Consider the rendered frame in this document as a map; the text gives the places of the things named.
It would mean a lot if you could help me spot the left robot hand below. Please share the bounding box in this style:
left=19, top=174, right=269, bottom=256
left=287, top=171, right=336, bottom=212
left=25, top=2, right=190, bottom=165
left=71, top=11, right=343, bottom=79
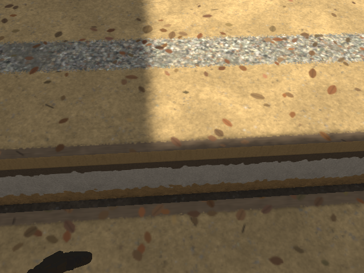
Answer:
left=27, top=251, right=92, bottom=273

